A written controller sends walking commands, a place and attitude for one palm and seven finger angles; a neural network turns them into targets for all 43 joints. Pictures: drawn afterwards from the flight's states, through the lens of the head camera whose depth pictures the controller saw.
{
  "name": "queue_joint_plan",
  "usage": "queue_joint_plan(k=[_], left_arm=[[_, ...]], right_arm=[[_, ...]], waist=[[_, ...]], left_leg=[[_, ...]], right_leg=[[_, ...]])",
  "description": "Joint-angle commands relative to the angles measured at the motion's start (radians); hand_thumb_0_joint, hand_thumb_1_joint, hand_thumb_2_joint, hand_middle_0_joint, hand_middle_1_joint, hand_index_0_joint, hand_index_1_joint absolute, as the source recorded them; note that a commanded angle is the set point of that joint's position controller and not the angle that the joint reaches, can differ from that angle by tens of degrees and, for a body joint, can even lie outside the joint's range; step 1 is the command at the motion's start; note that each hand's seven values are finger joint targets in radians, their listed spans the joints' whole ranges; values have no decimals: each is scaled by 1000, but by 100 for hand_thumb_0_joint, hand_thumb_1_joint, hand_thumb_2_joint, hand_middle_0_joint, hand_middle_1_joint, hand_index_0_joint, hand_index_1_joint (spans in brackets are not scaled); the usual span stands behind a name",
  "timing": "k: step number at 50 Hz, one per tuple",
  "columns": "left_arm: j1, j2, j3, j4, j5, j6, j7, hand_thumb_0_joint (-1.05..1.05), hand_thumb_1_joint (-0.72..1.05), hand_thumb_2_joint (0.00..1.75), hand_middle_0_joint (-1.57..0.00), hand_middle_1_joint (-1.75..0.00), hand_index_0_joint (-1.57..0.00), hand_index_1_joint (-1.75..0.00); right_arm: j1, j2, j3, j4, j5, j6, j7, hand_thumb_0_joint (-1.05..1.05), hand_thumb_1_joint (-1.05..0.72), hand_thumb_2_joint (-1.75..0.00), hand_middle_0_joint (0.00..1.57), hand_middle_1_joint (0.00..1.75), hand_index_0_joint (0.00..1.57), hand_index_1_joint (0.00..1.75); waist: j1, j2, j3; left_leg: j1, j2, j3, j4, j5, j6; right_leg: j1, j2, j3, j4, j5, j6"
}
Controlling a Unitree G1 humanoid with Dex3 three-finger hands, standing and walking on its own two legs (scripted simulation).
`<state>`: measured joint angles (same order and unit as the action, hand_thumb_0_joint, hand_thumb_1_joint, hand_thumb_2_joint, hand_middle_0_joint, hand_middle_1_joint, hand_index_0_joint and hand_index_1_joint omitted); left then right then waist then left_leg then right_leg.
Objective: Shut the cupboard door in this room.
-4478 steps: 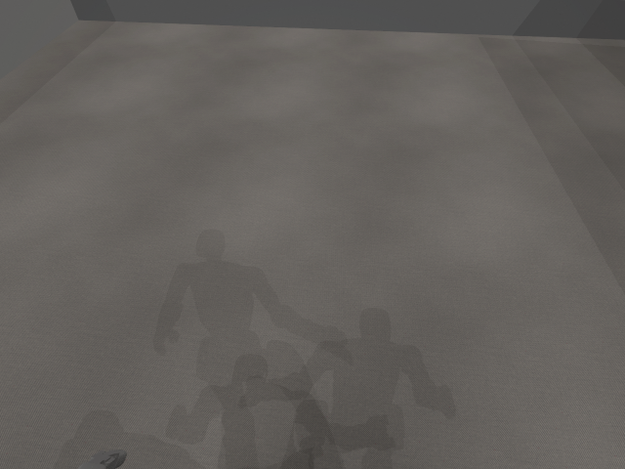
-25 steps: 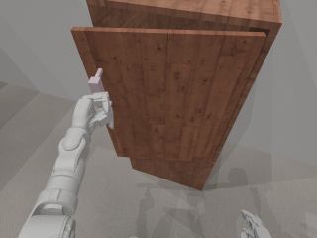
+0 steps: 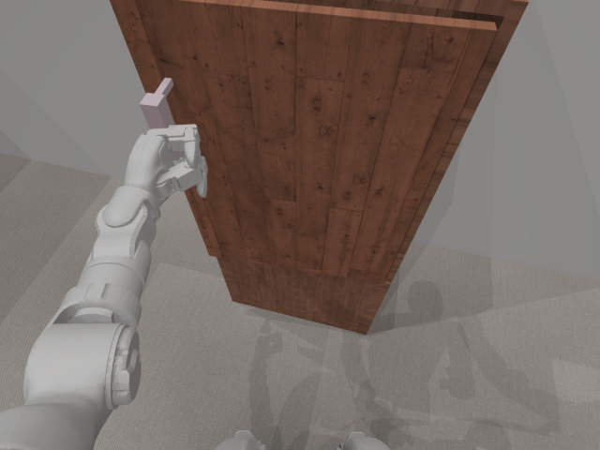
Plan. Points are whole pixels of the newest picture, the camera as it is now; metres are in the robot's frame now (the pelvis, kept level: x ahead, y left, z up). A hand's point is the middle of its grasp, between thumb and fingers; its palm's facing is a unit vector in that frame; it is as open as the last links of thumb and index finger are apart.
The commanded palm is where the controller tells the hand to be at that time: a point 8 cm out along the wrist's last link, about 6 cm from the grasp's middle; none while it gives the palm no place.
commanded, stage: push the door shut along its arc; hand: left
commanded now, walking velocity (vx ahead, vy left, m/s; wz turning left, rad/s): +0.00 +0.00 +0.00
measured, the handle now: (173, 131) +0.54 +0.17 +0.11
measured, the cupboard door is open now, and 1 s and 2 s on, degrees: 5 0 0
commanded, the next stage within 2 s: pull the fist back off the door in 0.88 s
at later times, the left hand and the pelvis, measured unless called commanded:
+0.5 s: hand (233, 139) +0.51 +0.08 +0.12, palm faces -0.33 -0.94 +0.00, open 3.1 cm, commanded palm +0.51 +0.13 +0.11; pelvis +0.00 +0.00 -0.01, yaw -1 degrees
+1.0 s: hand (237, 132) +0.52 +0.08 +0.12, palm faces -0.41 -0.91 -0.01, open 2.8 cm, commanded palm +0.56 +0.10 +0.11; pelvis -0.01 +0.00 -0.03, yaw +0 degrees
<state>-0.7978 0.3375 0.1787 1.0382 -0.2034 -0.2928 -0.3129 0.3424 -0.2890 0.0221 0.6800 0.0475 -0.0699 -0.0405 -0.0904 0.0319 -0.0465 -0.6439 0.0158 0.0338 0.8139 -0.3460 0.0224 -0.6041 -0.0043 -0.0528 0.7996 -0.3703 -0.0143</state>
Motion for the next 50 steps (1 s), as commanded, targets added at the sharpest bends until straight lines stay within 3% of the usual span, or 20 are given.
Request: queue_joint_plan(k=[1,4,6,10,15,17,19,21,23,27,30,34,36,37,38,39,41,46,49,50], left_arm=[[-554,179,32,-198,-1,-71,-25,0,90,90,-130,-150,-130,-150],[-588,206,47,-168,0,-73,-36,0,90,90,-130,-150,-130,-150],[-605,196,33,-166,3,-78,-47,0,90,90,-130,-150,-130,-150],[-644,229,60,-117,3,-67,-58,0,90,90,-130,-150,-130,-150],[-733,196,17,-76,18,-64,-60,0,90,90,-130,-150,-130,-150],[-747,258,67,-57,17,-60,-63,0,90,90,-130,-150,-130,-150],[-771,248,54,-21,19,-47,-76,0,90,90,-130,-150,-130,-150],[-796,311,94,-17,28,-44,-79,0,90,90,-130,-150,-130,-150],[-807,311,91,-32,35,-50,-83,0,90,90,-130,-150,-130,-150],[-813,269,67,34,40,-29,-88,0,90,90,-130,-150,-130,-150],[-865,338,102,48,61,-16,-85,0,90,90,-130,-150,-130,-150],[-927,287,55,36,58,-13,-101,0,90,90,-130,-150,-130,-150],[-984,225,1,24,57,-10,-107,0,90,90,-130,-150,-130,-150],[-1001,215,1,10,46,-11,-110,0,90,90,-130,-150,-130,-150],[-1002,242,14,32,48,-5,-112,0,90,90,-130,-150,-130,-150],[-1016,225,-1,50,46,6,-116,0,90,90,-130,-150,-130,-150],[-1036,242,5,56,45,13,-123,0,90,90,-130,-150,-130,-150],[-1062,182,-40,93,31,29,-138,0,90,90,-130,-150,-130,-150],[-1099,141,-68,60,24,23,-142,0,90,90,-130,-150,-130,-150],[-1141,194,132,49,-36,46,54,0,90,90,-130,-150,-130,-150]], right_arm=[[60,-153,-57,-94,-5,-35,-4,0,-90,-90,20,30,20,30],[73,-158,-54,-88,-6,-31,-4,0,-90,-90,20,30,20,30],[73,-157,-56,-92,-5,-31,-2,0,-90,-90,20,30,20,30],[93,-166,-56,-84,-8,-29,-1,0,-90,-90,20,30,20,30],[113,-169,-56,-69,-11,-31,2,0,-90,-90,20,30,20,30],[129,-179,-57,-66,-14,-29,-1,0,-90,-90,20,30,20,30],[129,-177,-53,-64,-14,-29,-1,0,-90,-90,20,30,20,30],[139,-182,-54,-63,-16,-28,-1,0,-90,-90,20,30,20,30],[145,-179,-52,-69,-20,-29,0,0,-90,-90,20,30,20,30],[173,-182,-55,-64,-25,-20,4,0,-90,-90,20,30,20,30],[188,-190,-57,-62,-28,-12,3,0,-90,-90,20,30,20,30],[202,-185,-60,-50,-30,-11,0,0,-90,-90,20,30,20,30],[205,-183,-62,-31,-32,-18,-1,0,-90,-90,20,30,20,30],[210,-184,-63,-27,-33,-23,-3,0,-90,-90,20,30,20,30],[210,-190,-62,-18,-33,-24,-4,0,-90,-90,20,30,20,30],[210,-189,-60,-9,-34,-27,-6,0,-90,-90,20,30,20,30],[211,-191,-57,-1,-35,-34,-9,0,-90,-90,20,30,20,30],[198,-195,-49,21,-34,-56,-22,0,-90,-90,20,30,20,30],[194,-195,-52,37,-36,-77,-25,0,-90,-90,20,30,20,30],[225,-161,-47,10,-39,-81,-14,0,-90,-90,20,30,20,30]], waist=[[-46,0,-404],[-57,-23,-405],[-60,18,-411],[-73,2,-415],[-110,17,-406],[-105,-1,-436],[-116,3,-431],[-116,4,-445],[-110,49,-497],[-132,26,-467],[-143,4,-470],[-167,27,-492],[-185,59,-486],[-187,82,-500],[-188,68,-503],[-201,44,-488],[-200,53,-484],[-228,69,-431],[-231,113,-480],[-190,128,-499]], left_leg=[[276,-15,-69,-86,176,8],[246,-15,-71,-80,172,11],[261,-14,-72,-75,163,8],[248,-11,-76,-63,171,10],[244,-8,-86,-42,157,12],[228,-11,-85,-30,171,18],[206,-11,-85,-22,163,16],[177,-11,-82,-12,154,19],[203,-12,-87,-1,203,17],[190,-13,-85,18,219,21],[133,-11,-83,28,189,24],[163,-10,-86,46,202,27],[202,-6,-98,49,189,25],[233,-9,-100,54,214,29],[225,-5,-102,57,200,27],[203,-5,-101,57,177,30],[182,-7,-101,57,157,31],[168,1,-107,57,78,32],[246,6,-123,64,115,28],[165,14,-141,48,65,10]], right_leg=[[47,28,32,-101,236,-8],[51,29,35,-97,239,-6],[24,30,35,-95,221,-8],[7,34,33,-88,226,-8],[-64,36,31,-80,196,-6],[-42,39,35,-71,210,-8],[-51,37,37,-68,209,-5],[-38,36,46,-65,208,-4],[-42,37,43,-45,242,-7],[-87,44,34,-39,245,-6],[-75,43,45,-37,237,0],[-117,46,41,-36,237,1],[-175,48,30,-38,201,-1],[-190,50,24,-36,203,-6],[-196,49,28,-39,192,-3],[-197,50,27,-42,180,-1],[-191,50,27,-44,162,-2],[-269,50,16,-46,81,-3],[-320,50,2,-29,86,-7],[-295,42,13,-32,66,0]])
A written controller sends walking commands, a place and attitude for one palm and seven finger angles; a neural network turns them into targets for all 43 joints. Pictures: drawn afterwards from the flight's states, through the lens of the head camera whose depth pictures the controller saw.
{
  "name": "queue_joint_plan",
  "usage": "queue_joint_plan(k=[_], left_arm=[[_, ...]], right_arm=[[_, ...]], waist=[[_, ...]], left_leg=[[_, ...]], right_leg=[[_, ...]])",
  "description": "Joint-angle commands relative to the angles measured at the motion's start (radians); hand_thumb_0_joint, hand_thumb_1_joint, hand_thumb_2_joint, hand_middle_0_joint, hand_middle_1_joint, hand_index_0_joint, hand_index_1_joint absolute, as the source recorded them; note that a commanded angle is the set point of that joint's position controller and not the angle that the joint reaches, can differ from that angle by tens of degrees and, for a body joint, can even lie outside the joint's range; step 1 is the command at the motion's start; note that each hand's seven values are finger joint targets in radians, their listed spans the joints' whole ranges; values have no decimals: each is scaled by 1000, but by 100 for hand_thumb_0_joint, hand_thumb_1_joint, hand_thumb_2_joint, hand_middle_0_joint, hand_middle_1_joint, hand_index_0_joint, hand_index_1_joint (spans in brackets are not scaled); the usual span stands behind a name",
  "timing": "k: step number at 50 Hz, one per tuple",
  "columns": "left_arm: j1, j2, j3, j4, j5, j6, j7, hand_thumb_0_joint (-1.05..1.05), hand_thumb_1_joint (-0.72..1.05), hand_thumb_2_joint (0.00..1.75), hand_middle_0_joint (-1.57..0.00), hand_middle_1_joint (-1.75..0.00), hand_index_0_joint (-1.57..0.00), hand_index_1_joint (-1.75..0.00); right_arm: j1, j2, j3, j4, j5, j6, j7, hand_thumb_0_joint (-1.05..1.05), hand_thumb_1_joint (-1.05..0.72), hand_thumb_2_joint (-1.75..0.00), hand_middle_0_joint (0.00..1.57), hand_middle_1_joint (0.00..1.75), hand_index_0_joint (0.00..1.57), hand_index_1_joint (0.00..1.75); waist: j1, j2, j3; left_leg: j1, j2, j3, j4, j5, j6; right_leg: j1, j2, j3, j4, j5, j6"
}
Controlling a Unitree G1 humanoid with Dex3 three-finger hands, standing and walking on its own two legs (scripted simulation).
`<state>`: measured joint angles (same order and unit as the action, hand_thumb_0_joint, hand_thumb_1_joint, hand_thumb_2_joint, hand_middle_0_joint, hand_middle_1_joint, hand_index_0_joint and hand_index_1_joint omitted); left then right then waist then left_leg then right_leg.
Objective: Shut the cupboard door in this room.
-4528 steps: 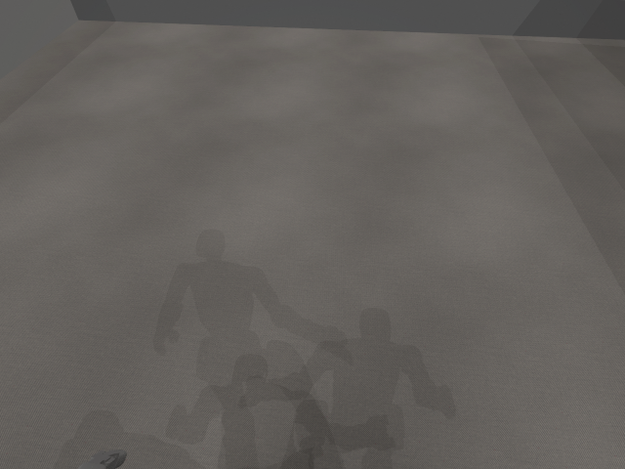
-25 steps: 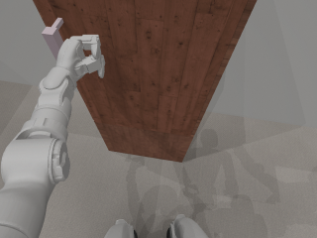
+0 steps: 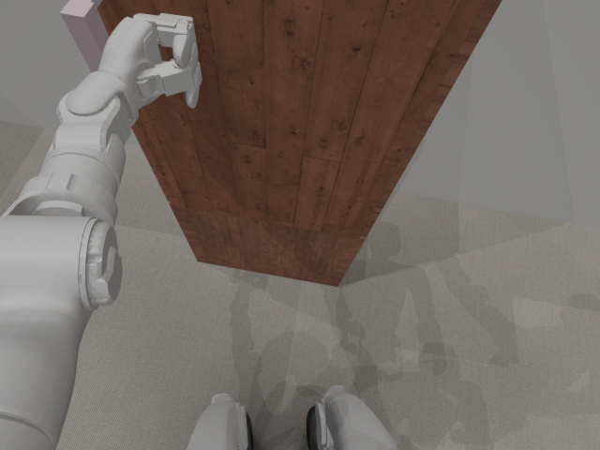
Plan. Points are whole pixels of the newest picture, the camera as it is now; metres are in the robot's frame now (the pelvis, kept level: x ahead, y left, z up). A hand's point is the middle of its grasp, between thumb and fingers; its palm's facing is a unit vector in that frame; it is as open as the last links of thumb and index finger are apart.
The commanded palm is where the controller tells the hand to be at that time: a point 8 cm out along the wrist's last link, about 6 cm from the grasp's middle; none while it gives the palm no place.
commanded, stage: pull the fist back off the door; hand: left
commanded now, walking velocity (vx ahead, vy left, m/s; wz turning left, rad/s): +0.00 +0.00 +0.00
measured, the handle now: (113, 54) +0.58 +0.17 +0.14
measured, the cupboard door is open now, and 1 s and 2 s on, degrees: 0 0 0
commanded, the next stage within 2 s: draw the hand back to the body in 0.86 s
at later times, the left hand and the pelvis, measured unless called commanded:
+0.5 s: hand (213, 77) +0.53 +0.05 +0.14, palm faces +0.01 -1.00 +0.00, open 2.8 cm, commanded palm +0.50 +0.10 +0.14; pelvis -0.01 +0.00 +0.01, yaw -1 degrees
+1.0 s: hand (211, 112) +0.48 +0.05 +0.14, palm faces +0.01 -1.00 -0.02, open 3.1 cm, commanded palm +0.44 +0.11 +0.14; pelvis +0.04 -0.02 +0.03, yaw -1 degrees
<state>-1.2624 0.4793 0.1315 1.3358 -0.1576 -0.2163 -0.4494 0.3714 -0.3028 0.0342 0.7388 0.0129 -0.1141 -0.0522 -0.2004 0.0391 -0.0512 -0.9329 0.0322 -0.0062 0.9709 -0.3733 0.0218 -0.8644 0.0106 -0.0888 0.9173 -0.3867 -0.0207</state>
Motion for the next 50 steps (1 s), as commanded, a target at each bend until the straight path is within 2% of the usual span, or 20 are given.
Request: queue_joint_plan(k=[1,2,6,9,11,16,17,19,22,24,26,33,34,39,41,43,44,47,49,50], left_arm=[[-635,6,147,-231,-50,-17,295,0,90,90,-130,-150,-130,-150],[-626,-21,157,-238,-32,-22,374,0,90,90,-130,-150,-130,-150],[-654,-105,138,-298,87,-102,648,0,90,90,-130,-150,-130,-150],[-660,-125,34,-281,218,-168,683,0,90,90,-130,-150,-130,-150],[-638,-105,14,-243,244,-177,664,0,90,90,-130,-150,-130,-150],[-551,-83,61,-173,146,-128,593,0,90,90,-130,-150,-130,-150],[-535,-46,96,-170,135,-131,587,0,90,90,-130,-150,-130,-150],[-491,-64,102,-202,113,-148,578,0,90,90,-130,-150,-130,-150],[-401,-42,128,-229,113,-182,577,0,90,90,-130,-150,-130,-150],[-355,-85,94,-272,126,-205,576,0,90,90,-130,-150,-130,-150],[-289,-76,112,-304,124,-213,577,0,90,90,-130,-150,-130,-150],[-120,-122,102,-562,97,-221,576,0,90,90,-130,-150,-130,-150],[-66,-131,105,-606,92,-220,577,0,90,90,-130,-150,-130,-150],[139,-222,32,-729,80,-174,567,0,90,90,-130,-150,-130,-150],[144,-237,10,-740,77,-147,563,0,90,90,-130,-150,-130,-150],[98,-261,-20,-760,74,-131,562,0,90,90,-130,-150,-130,-150],[92,-241,-2,-741,72,-126,564,0,90,90,-130,-150,-130,-150],[82,-251,-16,-766,68,-132,558,0,90,90,-130,-150,-130,-150],[80,-307,-64,-746,69,-136,548,0,90,90,-130,-150,-130,-150],[149,-257,-1,-738,62,-134,547,0,90,90,-130,-150,-130,-150]], right_arm=[[203,-144,-58,-56,-9,-41,18,0,-90,-90,20,30,20,30],[216,-141,-66,-57,-19,-45,30,0,-90,-90,20,30,20,30],[225,-129,-81,-54,-68,-38,88,0,-90,-90,20,30,20,30],[233,-136,-89,-46,-84,-27,117,0,-90,-90,20,30,20,30],[224,-144,-89,-54,-80,-14,123,0,-90,-90,20,30,20,30],[198,-156,-78,-93,-53,4,102,0,-90,-90,20,30,20,30],[206,-157,-75,-94,-54,5,96,0,-90,-90,20,30,20,30],[197,-147,-74,-109,-49,3,97,0,-90,-90,20,30,20,30],[200,-142,-76,-117,-50,4,98,0,-90,-90,20,30,20,30],[197,-134,-81,-125,-48,9,105,0,-90,-90,20,30,20,30],[195,-134,-90,-130,-46,17,107,0,-90,-90,20,30,20,30],[160,-109,-104,-165,-29,49,96,0,-90,-90,20,30,20,30],[149,-104,-106,-171,-28,49,95,0,-90,-90,20,30,20,30],[100,-87,-109,-181,-12,55,93,0,-90,-90,20,30,20,30],[79,-83,-106,-179,-5,60,87,0,-90,-90,20,30,20,30],[57,-76,-101,-177,0,60,78,0,-90,-90,20,30,20,30],[53,-76,-102,-168,1,61,73,0,-90,-90,20,30,20,30],[28,-72,-98,-170,1,56,66,0,-90,-90,20,30,20,30],[11,-60,-92,-168,3,53,69,0,-90,-90,20,30,20,30],[7,-65,-94,-175,2,52,70,0,-90,-90,20,30,20,30]], waist=[[-79,108,-508],[-89,60,-494],[-85,74,-516],[-114,118,-482],[-111,121,-465],[-84,11,-422],[-70,16,-429],[-49,-9,-442],[-24,-25,-434],[-15,-19,-433],[9,-14,-450],[71,-16,-525],[92,-15,-538],[107,-46,-453],[93,-92,-395],[80,-59,-367],[80,-96,-354],[90,-65,-391],[87,-42,-388],[120,-72,-416]], left_leg=[[450,-2,-108,-125,65,5],[451,0,-119,-131,60,6],[446,-6,-119,-118,45,-8],[470,-7,-120,-123,12,-8],[464,-11,-118,-142,-39,-7],[394,-25,-93,-184,-110,1],[390,-26,-90,-190,-99,1],[390,-26,-78,-192,-68,2],[368,-30,-50,-191,-38,6],[398,-23,-47,-196,0,5],[421,-22,-35,-200,34,3],[529,-28,11,-215,251,5],[545,-29,15,-214,290,4],[569,-30,37,-239,348,8],[549,-32,41,-250,321,11],[566,-36,43,-251,304,12],[561,-35,40,-251,292,12],[589,-44,40,-248,307,12],[605,-44,34,-243,330,8],[598,-46,34,-244,334,7]], right_leg=[[-21,29,47,-141,71,13],[-22,30,35,-137,77,18],[-51,26,31,-116,71,22],[-104,21,32,-112,48,13],[-92,20,37,-121,25,6],[16,26,48,-171,-10,9],[41,26,48,-171,-5,8],[78,28,49,-177,13,10],[133,30,56,-187,27,11],[133,31,53,-185,52,10],[165,33,53,-189,76,8],[340,40,57,-197,314,8],[368,41,57,-194,357,6],[422,38,57,-219,458,11],[437,33,60,-237,462,16],[420,28,66,-250,457,18],[425,27,67,-254,451,19],[451,19,76,-250,475,16],[430,15,70,-236,493,14],[463,15,72,-233,501,13]])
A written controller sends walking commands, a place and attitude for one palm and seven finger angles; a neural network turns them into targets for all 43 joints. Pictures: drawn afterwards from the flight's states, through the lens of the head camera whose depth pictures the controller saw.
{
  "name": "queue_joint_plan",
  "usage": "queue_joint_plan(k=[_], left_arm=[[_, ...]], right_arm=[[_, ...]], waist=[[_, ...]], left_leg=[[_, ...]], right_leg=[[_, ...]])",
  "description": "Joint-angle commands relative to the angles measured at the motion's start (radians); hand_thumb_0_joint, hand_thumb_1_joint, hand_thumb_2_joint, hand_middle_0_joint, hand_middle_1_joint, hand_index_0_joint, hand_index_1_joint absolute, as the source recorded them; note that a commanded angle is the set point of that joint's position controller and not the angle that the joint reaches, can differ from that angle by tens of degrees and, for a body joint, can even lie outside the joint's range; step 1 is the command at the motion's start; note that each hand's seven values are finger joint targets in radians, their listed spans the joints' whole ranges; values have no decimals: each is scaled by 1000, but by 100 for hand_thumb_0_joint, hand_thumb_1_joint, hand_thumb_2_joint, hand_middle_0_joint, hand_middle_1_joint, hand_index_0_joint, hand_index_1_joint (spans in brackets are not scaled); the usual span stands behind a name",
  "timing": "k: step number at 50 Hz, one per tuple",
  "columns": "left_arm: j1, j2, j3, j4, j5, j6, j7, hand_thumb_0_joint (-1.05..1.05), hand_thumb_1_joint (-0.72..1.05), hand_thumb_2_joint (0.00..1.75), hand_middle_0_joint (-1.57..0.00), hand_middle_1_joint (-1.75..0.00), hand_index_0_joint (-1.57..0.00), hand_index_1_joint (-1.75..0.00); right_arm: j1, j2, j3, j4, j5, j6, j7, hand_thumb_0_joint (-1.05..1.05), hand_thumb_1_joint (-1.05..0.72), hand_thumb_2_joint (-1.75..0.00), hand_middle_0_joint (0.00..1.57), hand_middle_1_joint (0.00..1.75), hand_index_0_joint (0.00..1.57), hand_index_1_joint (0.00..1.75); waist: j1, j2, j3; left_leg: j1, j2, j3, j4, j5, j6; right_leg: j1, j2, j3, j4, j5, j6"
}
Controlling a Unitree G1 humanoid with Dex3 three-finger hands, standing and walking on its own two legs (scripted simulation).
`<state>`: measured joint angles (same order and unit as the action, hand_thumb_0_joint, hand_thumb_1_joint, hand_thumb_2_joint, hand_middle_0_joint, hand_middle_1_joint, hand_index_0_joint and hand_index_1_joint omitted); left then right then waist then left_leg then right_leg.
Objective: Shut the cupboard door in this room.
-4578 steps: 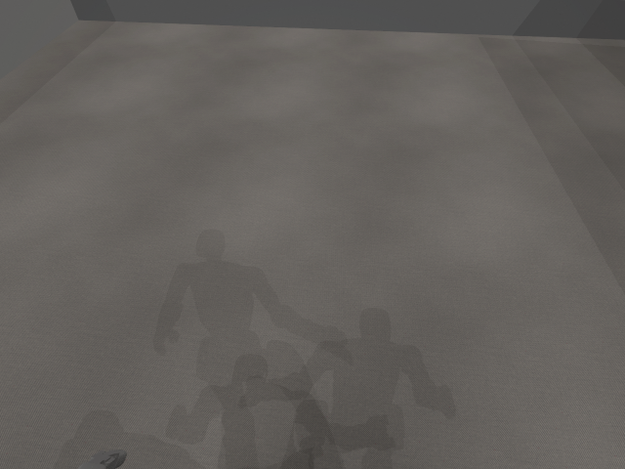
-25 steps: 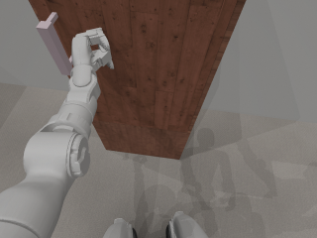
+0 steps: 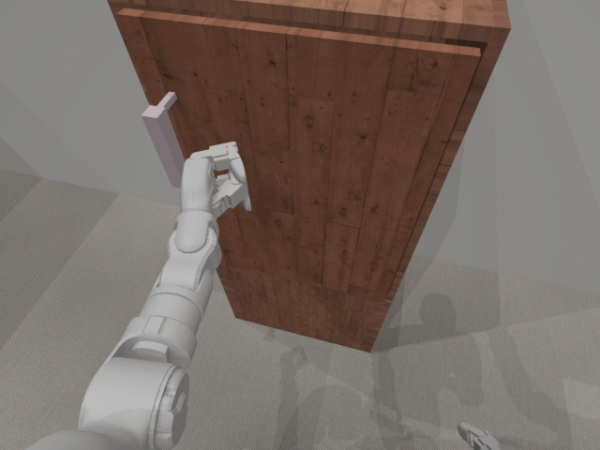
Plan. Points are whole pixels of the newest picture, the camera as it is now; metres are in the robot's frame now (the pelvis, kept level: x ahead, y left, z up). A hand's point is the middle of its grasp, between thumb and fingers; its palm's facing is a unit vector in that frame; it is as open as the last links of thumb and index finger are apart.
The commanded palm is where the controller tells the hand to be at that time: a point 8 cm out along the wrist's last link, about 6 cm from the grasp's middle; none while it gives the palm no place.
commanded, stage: draw the hand back to the body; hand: left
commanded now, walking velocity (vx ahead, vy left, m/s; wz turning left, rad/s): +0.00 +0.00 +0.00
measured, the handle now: (175, 141) +0.54 +0.19 +0.10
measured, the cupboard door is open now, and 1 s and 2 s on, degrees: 0 0 0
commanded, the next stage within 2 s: step back with the hand held close in 1.56 s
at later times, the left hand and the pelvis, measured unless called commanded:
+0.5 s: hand (167, 241) +0.33 +0.15 +0.14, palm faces +0.02 -1.00 -0.02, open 3.1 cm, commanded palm +0.29 +0.20 +0.15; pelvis +0.00 +0.00 +0.02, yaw +1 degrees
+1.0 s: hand (9, 323) +0.22 +0.25 +0.17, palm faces +0.34 -0.89 -0.32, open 4.7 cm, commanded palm +0.17 +0.30 +0.19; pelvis +0.00 +0.02 +0.04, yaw +0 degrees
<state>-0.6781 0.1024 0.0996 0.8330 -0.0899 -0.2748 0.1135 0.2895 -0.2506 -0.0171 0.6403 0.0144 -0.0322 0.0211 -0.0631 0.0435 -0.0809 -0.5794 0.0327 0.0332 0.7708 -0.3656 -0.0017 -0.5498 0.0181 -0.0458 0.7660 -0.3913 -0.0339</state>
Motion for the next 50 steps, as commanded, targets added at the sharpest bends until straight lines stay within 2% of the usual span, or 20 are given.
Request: queue_joint_plan(k=[1,2,3,7,9,11,13,15,16,19,20,24,25,26,28,35,38,42,47,50], left_arm=[[-366,151,57,-243,-10,-70,-22,0,90,90,-130,-150,-130,-150],[-307,188,86,-238,-11,-61,-32,0,90,90,-130,-150,-130,-150],[-295,166,64,-284,-16,-55,-46,0,90,90,-130,-150,-130,-150],[-143,202,87,-425,-39,-13,-92,0,90,90,-130,-150,-130,-150],[-110,186,62,-519,-59,11,-119,0,90,90,-130,-150,-130,-150],[-89,159,25,-613,-76,34,-143,0,90,90,-130,-150,-130,-150],[-35,183,40,-670,-97,61,-159,0,90,90,-130,-150,-130,-150],[2,170,16,-730,-105,86,-175,0,90,90,-130,-150,-130,-150],[19,172,16,-764,-112,98,-180,0,90,90,-130,-150,-130,-150],[76,190,24,-797,-124,141,-190,0,90,90,-130,-150,-130,-150],[97,217,51,-816,-129,153,-192,0,90,90,-127,-147,-127,-147],[182,244,77,-894,-142,196,-211,0,90,90,-116,-135,-116,-135],[232,304,22,-955,-47,181,-149,0,90,90,-113,-132,-113,-132],[304,283,35,-948,-39,188,-119,0,90,90,-111,-129,-111,-129],[372,291,36,-1003,-24,197,-89,0,90,90,-105,-123,-105,-123],[519,327,85,-1149,3,205,-44,0,90,90,-86,-102,-86,-102],[598,333,99,-1217,10,203,-36,0,90,90,-78,-93,-78,-93],[682,350,133,-1248,16,207,-28,0,90,90,-67,-81,-67,-81],[810,384,204,-1320,18,202,-19,0,90,90,-53,-66,-53,-66],[893,394,250,-1343,12,198,-15,0,90,90,-45,-57,-45,-57]], right_arm=[[73,-120,-40,-93,1,-26,-4,0,-90,-90,20,30,20,30],[67,-124,-35,-101,3,-19,-7,0,-90,-90,20,30,20,30],[43,-116,-31,-119,9,-16,-5,0,-90,-90,20,30,20,30],[-9,-114,-27,-169,23,0,-9,0,-90,-90,20,30,20,30],[-40,-110,-21,-185,33,3,-15,0,-90,-90,20,30,20,30],[-69,-106,-19,-197,41,-4,-22,0,-90,-90,20,30,20,30],[-90,-108,-12,-201,46,-9,-33,0,-90,-90,20,30,20,30],[-115,-105,-7,-204,50,-17,-42,0,-90,-90,20,30,20,30],[-129,-103,-4,-206,52,-23,-46,0,-90,-90,20,30,20,30],[-153,-104,7,-204,55,-32,-61,0,-90,-90,20,30,20,30],[-162,-106,8,-204,56,-34,-65,0,-90,-90,20,30,20,30],[-195,-101,20,-215,58,-44,-74,0,-90,-90,20,30,20,30],[-217,-75,21,-204,45,-34,-87,0,-90,-90,20,30,20,30],[-222,-75,22,-203,40,-27,-93,0,-90,-90,20,30,20,30],[-231,-74,28,-201,35,-15,-99,0,-90,-90,20,30,20,30],[-256,-69,38,-199,21,-5,-104,0,-90,-90,20,30,20,30],[-260,-71,35,-200,16,-14,-104,0,-90,-90,20,30,20,30],[-262,-80,29,-191,11,-22,-102,0,-90,-90,20,30,20,30],[-260,-82,22,-186,6,-35,-98,0,-90,-90,20,30,20,30],[-258,-74,20,-188,5,-39,-94,0,-90,-90,20,30,20,30]], waist=[[1,-92,-403],[22,-109,-400],[20,-96,-391],[59,-120,-369],[55,-137,-337],[52,-101,-306],[57,-99,-283],[56,-94,-262],[58,-73,-251],[57,-85,-199],[63,-92,-193],[79,-58,-178],[81,-92,-105],[80,-86,-83],[85,-72,-84],[91,7,-48],[97,33,-61],[100,-18,-15],[115,21,-16],[121,-8,-1]], left_leg=[[232,-51,2,-53,326,33],[221,-52,4,-64,338,34],[220,-54,13,-71,343,37],[232,-54,26,-99,369,42],[247,-52,26,-117,354,44],[282,-52,27,-129,331,46],[298,-52,21,-144,302,48],[318,-51,15,-165,272,48],[330,-52,15,-170,261,48],[336,-52,4,-195,214,50],[338,-51,1,-203,208,48],[362,-51,-5,-231,204,45],[373,-44,-16,-279,201,46],[383,-41,-15,-295,194,46],[424,-35,-17,-328,215,49],[498,-27,-22,-410,239,43],[528,-24,-25,-423,282,40],[523,-18,-40,-443,269,37],[517,-16,-44,-444,296,30],[499,-15,-43,-439,301,29]], right_leg=[[192,3,36,-86,528,27],[230,1,38,-86,549,25],[241,-5,43,-89,576,30],[323,-14,49,-110,646,34],[332,-17,47,-130,644,39],[318,-17,47,-154,605,40],[318,-18,46,-178,554,41],[313,-16,41,-198,486,36],[308,-17,43,-210,461,36],[296,-17,40,-242,374,35],[302,-17,40,-250,356,34],[325,-18,34,-267,330,27],[315,-45,75,-333,303,37],[322,-45,72,-353,274,39],[360,-41,62,-371,283,35],[419,-27,39,-426,273,23],[447,-25,33,-428,307,20],[439,-15,25,-448,277,20],[464,-16,21,-440,298,17],[469,-20,18,-431,305,20]])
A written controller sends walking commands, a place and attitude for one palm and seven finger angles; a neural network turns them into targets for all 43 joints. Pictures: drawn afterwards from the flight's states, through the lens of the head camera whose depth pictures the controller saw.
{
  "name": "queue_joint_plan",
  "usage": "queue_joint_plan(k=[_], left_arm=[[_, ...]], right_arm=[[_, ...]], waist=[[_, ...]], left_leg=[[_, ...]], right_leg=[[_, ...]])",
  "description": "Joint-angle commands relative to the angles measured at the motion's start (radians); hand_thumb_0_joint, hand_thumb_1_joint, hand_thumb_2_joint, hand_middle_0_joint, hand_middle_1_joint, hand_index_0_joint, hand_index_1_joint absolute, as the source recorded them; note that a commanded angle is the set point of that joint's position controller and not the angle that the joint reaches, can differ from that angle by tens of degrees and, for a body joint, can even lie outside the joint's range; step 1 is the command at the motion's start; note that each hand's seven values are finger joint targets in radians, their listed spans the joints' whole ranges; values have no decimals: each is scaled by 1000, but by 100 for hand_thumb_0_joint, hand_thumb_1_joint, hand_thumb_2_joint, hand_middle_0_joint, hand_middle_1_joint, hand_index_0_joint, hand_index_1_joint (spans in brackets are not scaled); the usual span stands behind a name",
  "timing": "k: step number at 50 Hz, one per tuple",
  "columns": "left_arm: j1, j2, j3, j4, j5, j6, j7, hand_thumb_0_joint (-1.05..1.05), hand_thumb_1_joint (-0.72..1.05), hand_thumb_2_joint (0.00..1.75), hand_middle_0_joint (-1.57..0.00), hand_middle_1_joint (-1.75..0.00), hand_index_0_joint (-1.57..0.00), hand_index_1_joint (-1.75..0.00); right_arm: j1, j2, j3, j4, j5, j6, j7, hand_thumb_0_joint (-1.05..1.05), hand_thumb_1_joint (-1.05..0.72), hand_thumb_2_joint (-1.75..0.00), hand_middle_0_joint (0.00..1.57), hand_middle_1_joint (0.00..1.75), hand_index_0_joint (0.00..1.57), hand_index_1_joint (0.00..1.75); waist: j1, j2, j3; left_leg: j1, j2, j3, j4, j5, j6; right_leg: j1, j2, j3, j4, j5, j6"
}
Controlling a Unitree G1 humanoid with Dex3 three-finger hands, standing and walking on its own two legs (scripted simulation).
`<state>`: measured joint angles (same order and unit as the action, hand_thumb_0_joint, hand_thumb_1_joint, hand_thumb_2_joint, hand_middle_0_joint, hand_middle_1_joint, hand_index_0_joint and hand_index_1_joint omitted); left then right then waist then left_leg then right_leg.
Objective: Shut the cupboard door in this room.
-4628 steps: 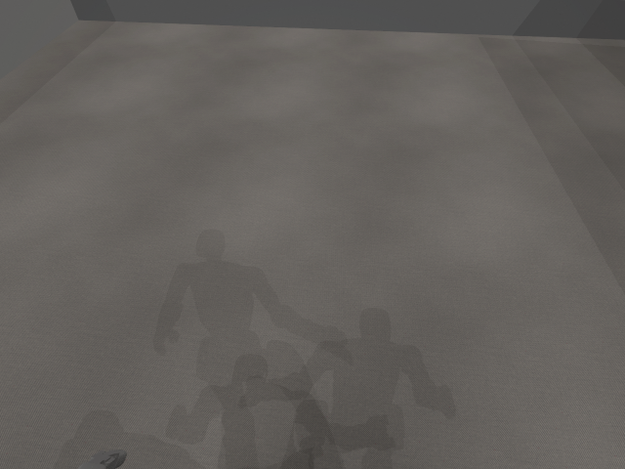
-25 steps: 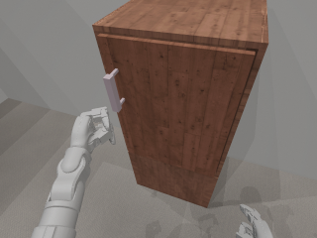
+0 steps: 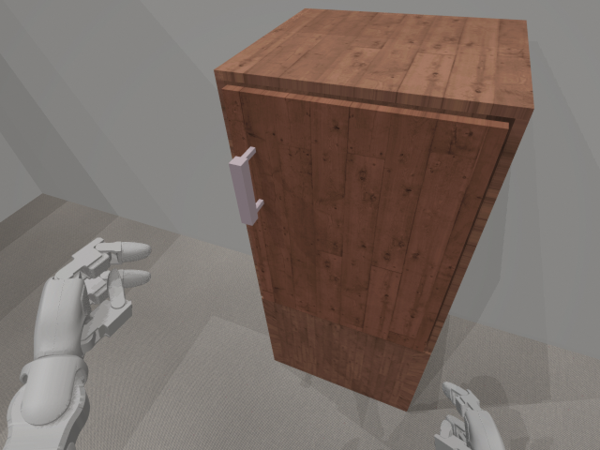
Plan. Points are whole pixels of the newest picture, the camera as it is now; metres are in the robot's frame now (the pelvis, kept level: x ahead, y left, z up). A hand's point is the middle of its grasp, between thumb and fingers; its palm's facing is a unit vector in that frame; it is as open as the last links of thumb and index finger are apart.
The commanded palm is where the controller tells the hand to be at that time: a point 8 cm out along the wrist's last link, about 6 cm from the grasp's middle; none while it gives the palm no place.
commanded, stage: draw the hand back to the body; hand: left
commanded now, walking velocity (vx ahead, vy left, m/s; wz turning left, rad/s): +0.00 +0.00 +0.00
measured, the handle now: (250, 186) +0.54 +0.16 +0.07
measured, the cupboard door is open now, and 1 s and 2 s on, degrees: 0 0 0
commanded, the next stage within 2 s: step back with the hand held close in 0.56 s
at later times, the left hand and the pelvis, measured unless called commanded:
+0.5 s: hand (71, 330) +0.19 +0.26 +0.15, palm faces +0.47 -0.80 -0.37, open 7.3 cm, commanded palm +0.14 +0.30 +0.17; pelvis +0.00 +0.00 +0.00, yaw +0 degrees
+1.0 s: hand (72, 325) +0.19 +0.26 +0.15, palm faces +0.38 -0.79 -0.47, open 7.4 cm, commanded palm +0.14 +0.31 +0.17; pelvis -0.01 +0.01 -0.01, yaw -1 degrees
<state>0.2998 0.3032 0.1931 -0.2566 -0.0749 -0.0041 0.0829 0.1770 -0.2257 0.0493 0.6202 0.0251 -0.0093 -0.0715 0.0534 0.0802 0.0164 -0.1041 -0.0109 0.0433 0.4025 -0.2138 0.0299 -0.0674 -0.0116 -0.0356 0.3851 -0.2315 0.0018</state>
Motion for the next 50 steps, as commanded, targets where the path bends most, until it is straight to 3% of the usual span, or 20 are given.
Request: queue_joint_plan(k=[1,6,9,10,11,15,18,20,22,25,31,34,35,36,37,39,42,45,48,50], left_arm=[[-71,202,171,-272,-3,-75,16,0,90,90,-42,-54,-42,-54],[13,236,243,-333,-4,-86,25,0,90,90,-28,-39,-28,-39],[75,253,282,-346,-7,-89,32,0,90,90,-20,-30,-20,-30],[56,217,243,-342,-2,-90,30,0,90,90,-20,-30,-20,-30],[39,209,231,-324,-1,-86,31,0,90,90,-20,-30,-20,-30],[-8,200,209,-303,6,-86,39,0,90,90,-20,-30,-20,-30],[-11,226,231,-331,6,-93,43,0,90,90,-20,-30,-20,-30],[10,229,241,-323,3,-94,44,0,90,90,-20,-30,-20,-30],[13,254,264,-349,6,-98,43,0,90,90,-20,-30,-20,-30],[31,235,255,-339,3,-96,41,0,90,90,-20,-30,-20,-30],[52,228,259,-313,-3,-94,35,0,90,90,-20,-30,-20,-30],[55,227,254,-330,-2,-98,33,0,90,90,-20,-30,-20,-30],[-42,344,363,-388,1,-139,41,0,90,90,-20,-30,-20,-30],[70,274,311,-306,-4,-149,37,0,90,90,-20,-30,-20,-30],[86,271,307,-308,-2,-158,36,0,90,90,-20,-30,-20,-30],[131,250,280,-300,0,-171,38,0,90,90,-20,-30,-20,-30],[161,286,312,-329,-1,-184,48,0,90,90,-20,-30,-20,-30],[183,298,325,-354,-2,-183,54,0,90,90,-20,-30,-20,-30],[201,301,329,-353,-5,-178,59,0,90,90,-20,-30,-20,-30],[207,303,329,-364,-5,-178,62,0,90,90,-20,-30,-20,-30]], right_arm=[[-143,-99,-49,-169,-4,-63,0,0,-90,-90,20,30,20,30],[-136,-101,-55,-169,-2,-82,1,0,-90,-90,20,30,20,30],[-134,-102,-58,-167,1,-97,-2,0,-90,-90,20,30,20,30],[-133,-102,-57,-163,1,-101,-1,0,-90,-90,20,30,20,30],[-129,-108,-58,-159,0,-104,-3,0,-90,-90,20,30,20,30],[-125,-115,-61,-147,-3,-115,-10,0,-90,-90,20,30,20,30],[-132,-114,-62,-146,-5,-123,-12,0,-90,-90,20,30,20,30],[-135,-107,-59,-146,-6,-124,-13,0,-90,-90,20,30,20,30],[-137,-110,-62,-142,-7,-127,-13,0,-90,-90,20,30,20,30],[-136,-99,-56,-145,-5,-126,-10,0,-90,-90,20,30,20,30],[-133,-100,-59,-150,-5,-121,-8,0,-90,-90,20,30,20,30],[-133,-103,-63,-152,-6,-122,-8,0,-90,-90,20,30,20,30],[-128,-124,-71,-191,2,-105,-6,0,-90,-90,20,30,20,30],[-119,-112,-72,-170,-3,-92,-11,0,-90,-90,20,30,20,30],[-115,-112,-77,-171,-5,-84,-10,0,-90,-90,20,30,20,30],[-108,-116,-83,-171,-6,-66,-11,0,-90,-90,20,30,20,30],[-110,-123,-95,-179,-6,-49,-20,0,-90,-90,20,30,20,30],[-105,-126,-99,-203,-1,-27,-28,0,-90,-90,20,30,20,30],[-101,-123,-99,-217,4,-10,-33,0,-90,-90,20,30,20,30],[-97,-126,-101,-226,4,-2,-33,0,-90,-90,20,30,20,30]], waist=[[4,-37,-94],[12,13,-87],[16,10,-65],[6,8,-49],[0,-17,-20],[-5,-42,-21],[6,-20,-70],[11,-36,-57],[18,0,-73],[15,19,-45],[14,-6,-22],[15,-13,-50],[-21,-19,-29],[-29,-66,-54],[-27,-87,-61],[-36,-73,-111],[-37,-43,-168],[-39,-54,-205],[-42,-67,-202],[-44,-62,-188]], left_leg=[[21,30,-51,-70,150,-3],[7,32,-57,-70,135,-8],[-7,36,-61,-72,123,-11],[-4,34,-57,-72,111,-10],[-11,36,-61,-77,91,-8],[2,32,-61,-78,57,2],[14,29,-60,-73,72,3],[6,28,-56,-70,73,3],[5,27,-55,-65,105,-1],[1,27,-49,-64,108,-5],[-4,31,-43,-68,93,-4],[5,30,-38,-61,117,-1],[-71,51,-57,-5,39,23],[-59,46,-65,29,45,24],[-68,44,-63,49,67,18],[-69,54,-59,63,98,13],[-60,72,-63,59,212,11],[-78,94,-75,50,335,11],[-113,104,-81,51,359,9],[-148,110,-85,43,302,12]], right_leg=[[-16,10,9,-50,146,-16],[-13,12,8,-45,128,-20],[-20,14,8,-45,113,-20],[-38,13,7,-48,104,-18],[-58,14,6,-52,88,-16],[-71,9,9,-62,55,-13],[-38,5,15,-55,67,-16],[-41,6,15,-58,66,-16],[-19,8,18,-58,95,-21],[-33,7,19,-59,96,-20],[-49,8,18,-67,80,-17],[-33,6,23,-64,101,-16],[-115,-56,131,-109,126,-20],[-140,-89,143,-112,128,-29],[-146,-103,145,-106,168,-33],[-152,-119,139,-65,191,-37],[-133,-107,113,3,305,-28],[-97,-82,87,79,387,-14],[-90,-79,86,108,410,-9],[-97,-75,98,110,367,-8]])
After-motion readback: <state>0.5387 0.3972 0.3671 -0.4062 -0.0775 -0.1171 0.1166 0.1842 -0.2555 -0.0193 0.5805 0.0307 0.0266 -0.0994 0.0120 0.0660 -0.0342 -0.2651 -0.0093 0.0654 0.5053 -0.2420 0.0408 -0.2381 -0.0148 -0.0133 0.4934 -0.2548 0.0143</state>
